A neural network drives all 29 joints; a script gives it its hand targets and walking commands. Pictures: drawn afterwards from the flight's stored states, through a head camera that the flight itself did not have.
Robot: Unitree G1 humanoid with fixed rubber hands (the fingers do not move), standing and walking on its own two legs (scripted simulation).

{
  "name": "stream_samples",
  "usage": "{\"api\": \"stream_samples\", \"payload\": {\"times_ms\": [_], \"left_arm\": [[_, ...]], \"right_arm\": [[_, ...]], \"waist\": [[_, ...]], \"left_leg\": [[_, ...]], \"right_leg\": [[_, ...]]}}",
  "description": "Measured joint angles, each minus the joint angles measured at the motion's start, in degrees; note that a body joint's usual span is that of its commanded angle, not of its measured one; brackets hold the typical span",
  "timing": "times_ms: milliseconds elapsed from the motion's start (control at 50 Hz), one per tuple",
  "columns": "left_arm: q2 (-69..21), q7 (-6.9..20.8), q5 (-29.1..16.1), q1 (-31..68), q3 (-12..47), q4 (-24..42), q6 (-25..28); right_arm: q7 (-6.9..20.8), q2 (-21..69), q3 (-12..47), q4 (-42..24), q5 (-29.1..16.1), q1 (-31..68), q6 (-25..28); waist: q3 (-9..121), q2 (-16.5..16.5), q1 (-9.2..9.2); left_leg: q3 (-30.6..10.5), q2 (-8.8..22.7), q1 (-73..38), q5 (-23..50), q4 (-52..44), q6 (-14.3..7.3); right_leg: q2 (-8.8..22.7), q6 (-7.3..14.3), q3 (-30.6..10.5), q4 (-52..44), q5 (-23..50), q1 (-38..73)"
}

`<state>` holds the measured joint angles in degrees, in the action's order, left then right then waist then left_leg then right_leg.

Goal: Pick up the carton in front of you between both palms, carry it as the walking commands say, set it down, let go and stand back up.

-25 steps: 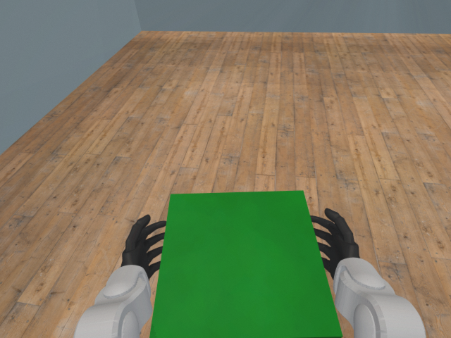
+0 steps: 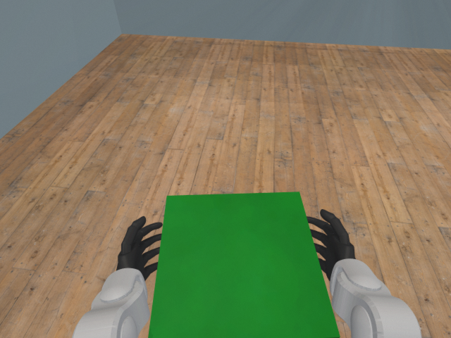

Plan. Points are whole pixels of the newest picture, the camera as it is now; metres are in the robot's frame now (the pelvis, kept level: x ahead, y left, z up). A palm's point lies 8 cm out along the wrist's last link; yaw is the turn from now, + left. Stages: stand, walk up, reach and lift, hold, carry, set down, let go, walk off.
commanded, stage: carry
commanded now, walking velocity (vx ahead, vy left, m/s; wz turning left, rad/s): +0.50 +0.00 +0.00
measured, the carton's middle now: (235, 286) +0.22 +0.00 +0.01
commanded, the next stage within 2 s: none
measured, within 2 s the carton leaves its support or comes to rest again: neither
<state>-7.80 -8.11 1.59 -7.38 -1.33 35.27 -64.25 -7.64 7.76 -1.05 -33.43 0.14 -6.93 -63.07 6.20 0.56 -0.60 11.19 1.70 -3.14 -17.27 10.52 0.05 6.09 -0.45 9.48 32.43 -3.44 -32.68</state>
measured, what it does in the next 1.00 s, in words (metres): walks ahead: right foot, then left foot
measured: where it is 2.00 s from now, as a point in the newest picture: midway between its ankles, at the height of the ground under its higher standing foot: (222, 210)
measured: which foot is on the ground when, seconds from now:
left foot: down 0.00-0.08, up 0.10-0.56, down 0.58-1.00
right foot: up 0.00-0.06, down 0.08-0.62, up 0.64-1.00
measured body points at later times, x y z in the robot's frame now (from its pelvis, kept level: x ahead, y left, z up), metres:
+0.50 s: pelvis +0.33 -0.02 +0.00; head +0.33 -0.03 +0.45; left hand +0.57 +0.13 +0.09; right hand +0.57 -0.17 +0.09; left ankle +0.48 +0.12 -0.71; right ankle +0.20 -0.11 -0.74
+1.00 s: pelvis +0.67 +0.01 +0.00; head +0.67 +0.02 +0.45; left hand +0.91 +0.16 +0.08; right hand +0.91 -0.14 +0.09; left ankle +0.54 +0.09 -0.74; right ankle +0.81 -0.13 -0.71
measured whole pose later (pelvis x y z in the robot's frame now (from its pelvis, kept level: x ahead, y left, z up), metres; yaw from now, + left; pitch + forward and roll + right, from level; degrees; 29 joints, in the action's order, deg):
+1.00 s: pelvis +0.67 +0.01 +0.00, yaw +0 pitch +4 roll -1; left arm -7.7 -8.6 1.9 -7.2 -0.7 35.3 -63.9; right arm -7.8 7.7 -0.7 -33.6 0.5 -7.1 -62.5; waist 5.2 0.7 -0.5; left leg 11.3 1.6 -3.0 -16.8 10.0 -0.3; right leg 6.3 -0.6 9.2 33.8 -3.4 -33.4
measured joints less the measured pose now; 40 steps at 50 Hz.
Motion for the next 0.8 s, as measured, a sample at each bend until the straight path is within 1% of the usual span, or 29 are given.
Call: {"api": "stream_samples", "payload": {"times_ms": [40, 60, 80, 100, 120, 160, 180, 200, 220, 280, 340, 400, 480, 540, 560, 580, 600, 620, 640, 660, 680, 700, 740, 800], "left_arm": [[0.00, -0.22, -0.50, 0.20, -0.14, 0.57, -0.63], [0.02, -0.28, -0.74, 0.46, -0.19, 0.64, -0.90], [0.02, -0.30, -0.97, 0.92, -0.24, 0.47, -1.10], [0.03, -0.35, -1.12, 1.53, -0.15, -0.78, -0.83], [0.04, -0.39, -1.21, 2.38, -0.22, -2.22, -0.78], [0.08, -0.39, -1.33, 3.20, -0.39, -3.89, -0.89], [0.05, -0.26, -1.40, 3.01, -0.52, -4.07, -0.89], [-0.01, -0.15, -1.41, 2.59, -0.64, -3.97, -0.81], [-0.06, -0.10, -1.33, 2.13, -0.70, -3.74, -0.65], [-0.11, -0.03, -1.17, 1.19, -0.81, -2.87, 0.12], [-0.10, 0.01, -1.22, 0.90, -0.74, -2.24, 0.75], [-0.04, 0.05, -1.37, 1.07, -0.47, -1.55, 0.84], [0.02, 0.06, -1.50, 1.28, -0.09, -0.92, 0.20], [0.04, 0.05, -1.35, 1.15, 0.01, -0.71, -0.60], [0.02, 0.04, -1.24, 1.07, -0.06, -0.61, -0.86], [0.01, 0.02, -1.06, 0.97, -0.14, -0.49, -1.06], [0.02, 0.00, -0.88, 1.20, -0.61, -0.82, -1.21], [-0.05, -0.02, -0.71, 1.57, -1.19, -1.72, -1.31], [-0.10, -0.02, -0.52, 1.87, -1.57, -2.59, -1.38], [-0.07, -0.02, -0.38, 2.05, -1.69, -3.20, -1.47], [-0.05, -0.02, -0.27, 2.02, -1.58, -3.55, -1.45], [-0.03, -0.01, -0.18, 1.88, -1.34, -3.74, -1.31], [-0.02, 0.17, 0.05, 1.56, -0.74, -4.02, -0.64], [0.02, 0.54, 0.65, 1.12, 0.10, -4.31, 0.77]], "right_arm": [[-0.25, -0.01, 0.01, -0.91, -0.08, 0.09, -0.81], [-0.43, 0.00, -0.07, -1.34, -0.10, 0.18, -1.25], [-0.63, 0.00, -0.24, -1.71, -0.10, 0.34, -1.62], [-0.78, 0.01, -0.81, -1.36, -0.09, 0.80, -1.94], [-0.89, 0.03, -1.35, -0.72, 0.01, 1.33, -2.28], [-1.02, 0.03, -1.80, 0.15, 0.16, 1.86, -2.85], [-1.03, 0.04, -1.65, 0.32, 0.32, 1.82, -2.98], [-0.98, 0.04, -1.40, 0.42, 0.49, 1.69, -2.98], [-0.87, 0.03, -1.12, 0.52, 0.67, 1.59, -2.86], [-0.29, 0.01, -0.45, 0.65, 1.00, 1.41, -1.91], [-0.07, -0.01, -0.11, 0.23, 1.20, 1.07, -1.00], [-0.11, 0.00, -0.11, -0.96, 1.20, 0.72, -0.83], [-0.48, 0.03, -0.36, -2.39, 0.91, 0.33, -1.59], [-0.77, 0.04, -0.50, -2.53, 0.56, 0.27, -2.40], [-0.79, 0.02, -0.49, -2.33, 0.41, 0.41, -2.60], [-0.78, 0.01, -0.49, -1.98, 0.29, 0.71, -2.75], [-0.74, -0.01, -0.29, -0.73, 0.27, 1.20, -2.46], [-0.72, -0.01, -0.26, 0.99, 0.31, 1.92, -2.15], [-0.67, -0.04, -0.31, 2.40, 0.35, 2.47, -1.99], [-0.64, -0.05, -0.36, 3.25, 0.40, 2.60, -1.83], [-0.58, -0.01, -0.45, 3.57, 0.42, 2.39, -1.65], [-0.52, 0.05, -0.56, 3.57, 0.42, 1.93, -1.39], [-0.10, 0.13, -0.71, 3.19, 0.47, 0.89, -0.63], [0.29, 0.16, -0.86, 2.83, 0.77, -0.06, 0.69]], "waist": [[0.09, -0.42, -0.02], [-0.01, -0.82, 0.00], [-0.21, -1.22, 0.01], [-0.49, -2.62, 0.45], [-0.93, -3.24, 0.89], [-2.16, -2.87, 1.31], [-2.71, -2.47, 1.46], [-3.14, -2.14, 1.63], [-3.45, -1.86, 1.81], [-3.58, -1.01, 2.32], [-2.59, -0.57, 2.33], [-1.60, -0.60, 1.88], [-0.70, -0.93, 1.07], [-0.55, -0.67, 0.98], [-0.68, -0.33, 1.02], [-0.90, -0.10, 1.05], [-1.27, 1.11, 0.63], [-1.70, 1.96, 0.21], [-2.23, 1.88, -0.19], [-2.93, 1.57, -0.42], [-3.61, 1.17, -0.58], [-4.12, 0.83, -0.72], [-4.56, 0.37, -0.93], [-4.13, -0.10, -1.11]], "left_leg": [[-0.39, 0.34, -2.75, -3.20, 0.98, 1.20], [-0.64, 0.87, -3.65, -5.50, 2.93, 1.87], [-0.73, 1.71, -3.58, -8.48, 7.05, 2.37], [-0.64, 3.65, -1.54, -11.14, 14.27, 2.38], [-2.38, 4.24, 2.62, -9.86, 24.72, 2.28], [-6.32, 2.59, 12.80, -8.53, 45.07, 0.98], [-7.00, 1.92, 17.30, -7.37, 51.49, 0.13], [-7.11, 1.71, 21.14, -5.70, 54.83, -0.54], [-6.96, 1.82, 24.33, -3.80, 55.67, -1.00], [-6.38, 2.77, 31.22, 0.75, 50.86, -1.20], [-5.96, 3.95, 35.28, 4.76, 42.07, -0.19], [-5.11, 4.72, 37.05, 9.04, 32.78, 0.67], [-2.82, 4.38, 36.91, 13.48, 23.60, 0.59], [-0.46, 3.17, 34.79, 14.78, 18.96, -0.41], [0.55, 2.51, 33.35, 14.38, 17.62, -0.81], [1.63, 1.78, 31.25, 13.29, 16.12, -1.13], [2.36, 0.83, 30.38, 13.77, 17.17, -2.31], [2.95, 0.44, 30.43, 11.92, 19.80, -3.64], [3.09, 0.54, 30.04, 9.85, 21.11, -4.57], [3.05, 0.65, 28.87, 8.52, 20.68, -5.06], [2.89, 0.76, 27.22, 8.40, 19.13, -4.58], [2.70, 0.78, 25.43, 8.46, 17.22, -4.27], [2.27, 0.69, 21.76, 8.34, 13.12, -4.32], [1.46, 0.60, 16.48, 7.99, 7.81, -3.90]], "right_leg": [[-0.83, 0.91, 1.50, -2.71, -0.02, 1.74], [-1.52, 1.34, 2.55, -4.17, -0.63, 3.31], [-2.24, 2.29, 3.26, -5.21, -0.18, 5.09], [-3.09, 3.68, 3.91, -3.10, -0.20, 5.30], [-3.36, 4.63, 4.33, -0.86, -2.42, 5.33], [-3.28, 5.36, 4.63, -0.90, -6.00, 7.22], [-3.31, 4.92, 4.65, -2.56, -6.25, 8.83], [-3.48, 4.56, 4.66, -4.59, -6.14, 10.60], [-3.70, 4.55, 4.61, -6.72, -6.09, 12.46], [-4.15, 4.53, 4.01, -12.24, -6.32, 17.72], [-4.43, 4.01, 3.30, -16.62, -7.23, 22.71], [-4.55, 3.08, 2.72, -19.72, -8.97, 27.68], [-4.42, 1.20, 2.30, -21.88, -12.85, 34.31], [-3.92, -0.63, 1.87, -21.71, -17.01, 39.02], [-3.42, -1.31, 1.60, -20.26, -19.06, 40.14], [-2.72, -1.87, 1.49, -16.84, -21.76, 40.48], [-0.98, -2.04, 1.54, -10.47, -24.71, 39.22], [0.59, -1.67, 0.58, -0.40, -23.75, 35.46], [0.47, -1.33, -2.07, 10.96, -22.92, 30.36], [-0.39, -0.80, -4.52, 21.04, -22.31, 25.17], [-1.17, -0.13, -5.91, 28.46, -21.30, 20.47], [-1.52, 0.48, -6.43, 32.72, -19.75, 16.43], [-1.23, 1.03, -6.20, 33.79, -15.97, 10.12], [-0.22, 0.69, -5.24, 28.00, -11.16, 3.77]]}}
